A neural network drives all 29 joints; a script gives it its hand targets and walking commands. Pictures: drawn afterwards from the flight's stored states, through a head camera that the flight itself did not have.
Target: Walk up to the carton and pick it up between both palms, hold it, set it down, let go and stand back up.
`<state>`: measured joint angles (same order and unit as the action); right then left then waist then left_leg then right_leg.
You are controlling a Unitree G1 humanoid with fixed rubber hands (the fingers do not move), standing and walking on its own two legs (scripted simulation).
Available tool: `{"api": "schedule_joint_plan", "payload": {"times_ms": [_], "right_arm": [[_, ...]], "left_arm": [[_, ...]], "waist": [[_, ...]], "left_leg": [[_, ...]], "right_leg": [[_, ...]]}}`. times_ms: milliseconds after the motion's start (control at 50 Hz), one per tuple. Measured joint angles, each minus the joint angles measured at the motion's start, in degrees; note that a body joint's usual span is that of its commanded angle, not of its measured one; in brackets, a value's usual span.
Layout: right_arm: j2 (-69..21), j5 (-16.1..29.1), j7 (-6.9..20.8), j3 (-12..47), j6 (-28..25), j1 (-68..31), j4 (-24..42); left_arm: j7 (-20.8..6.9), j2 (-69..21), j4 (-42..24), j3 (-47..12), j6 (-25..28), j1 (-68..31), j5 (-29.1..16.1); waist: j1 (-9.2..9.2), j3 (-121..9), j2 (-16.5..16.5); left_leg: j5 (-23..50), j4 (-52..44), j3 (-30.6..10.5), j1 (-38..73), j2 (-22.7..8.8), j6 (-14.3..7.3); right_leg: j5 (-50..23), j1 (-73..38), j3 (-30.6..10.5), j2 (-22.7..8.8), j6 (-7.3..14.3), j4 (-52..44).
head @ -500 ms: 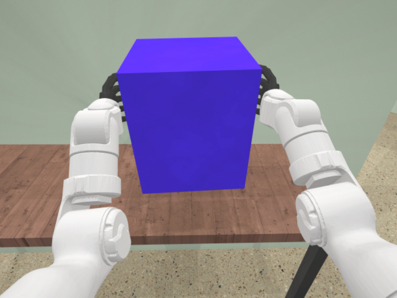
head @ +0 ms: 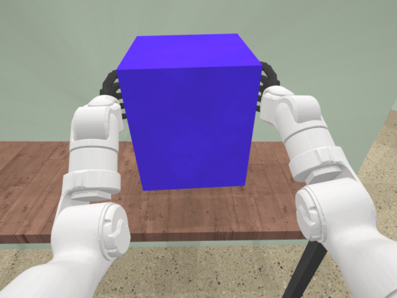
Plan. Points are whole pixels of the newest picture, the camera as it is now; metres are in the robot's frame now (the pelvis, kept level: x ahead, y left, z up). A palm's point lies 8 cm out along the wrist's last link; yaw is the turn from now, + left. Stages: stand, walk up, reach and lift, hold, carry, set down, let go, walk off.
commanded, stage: hold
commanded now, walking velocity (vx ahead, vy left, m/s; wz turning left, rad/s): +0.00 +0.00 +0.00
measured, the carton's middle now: (190, 110) +0.40 -0.01 +0.25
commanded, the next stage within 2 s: none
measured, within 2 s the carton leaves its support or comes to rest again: neither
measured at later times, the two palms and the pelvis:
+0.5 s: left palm (107, 108) +0.37 +0.15 +0.27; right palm (265, 98) +0.37 -0.15 +0.28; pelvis +0.01 +0.00 +0.00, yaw +0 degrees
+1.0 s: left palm (109, 105) +0.37 +0.14 +0.28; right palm (269, 97) +0.36 -0.16 +0.29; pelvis +0.00 +0.00 +0.00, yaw +0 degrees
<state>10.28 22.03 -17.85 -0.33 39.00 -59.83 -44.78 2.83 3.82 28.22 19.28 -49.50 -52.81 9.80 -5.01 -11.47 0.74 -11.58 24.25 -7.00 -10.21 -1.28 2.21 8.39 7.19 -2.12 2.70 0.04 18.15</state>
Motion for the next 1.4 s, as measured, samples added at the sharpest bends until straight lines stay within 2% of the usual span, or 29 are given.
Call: {"api": "schedule_joint_plan", "payload": {"times_ms": [560,740,960,1140,1400], "right_arm": [[0.26,1.93,-0.5,1.42,0.41,2.16,2.67],[0.42,1.69,-0.45,1.28,0.6,2.22,3.1],[-0.14,0.22,-0.07,-0.1,0.4,0.34,0.28],[-0.14,-0.44,-0.07,-0.3,0.31,-0.3,0.2],[-0.01,1.31,-0.67,1.17,0.54,1.43,1.45]], "left_arm": [[-0.02,-0.45,-4.41,-1.2,-1.91,2.63,0.34],[0.21,-0.62,-4.36,-1.31,-1.44,2.78,0.04],[-0.07,-0.51,-0.76,0.81,-0.76,0.12,0.69],[-0.05,0.42,0.43,-0.2,0.26,-0.45,-0.29],[-0.2,-0.31,-2.11,-0.32,-0.58,2.04,0.03]], "waist": [[-0.18,0.86,-0.01],[-0.17,0.24,0.25],[0.18,0.21,0.24],[0.04,-0.37,0.34],[-0.23,-0.09,0.03]], "left_leg": [[-1.24,0.77,-0.06,1.89,0.12,-0.29],[-0.97,0.6,0.18,1.44,0.04,-0.25],[-0.43,0.16,0.11,1.29,0.05,-0.08],[-0.05,0.05,-0.42,-0.13,0.21,-0.01],[-1.11,0.54,-0.42,1.23,0.23,-0.25]], "right_leg": [[0.69,-2.41,-0.13,0.0,-0.23,-0.33],[0.5,-1.71,-0.42,0.08,-0.19,-0.18],[0.45,-1.13,-0.39,0.09,0.0,0.34],[0.2,0.06,0.1,-0.03,0.02,0.11],[0.77,-1.75,0.03,0.0,-0.14,-0.36]]}}
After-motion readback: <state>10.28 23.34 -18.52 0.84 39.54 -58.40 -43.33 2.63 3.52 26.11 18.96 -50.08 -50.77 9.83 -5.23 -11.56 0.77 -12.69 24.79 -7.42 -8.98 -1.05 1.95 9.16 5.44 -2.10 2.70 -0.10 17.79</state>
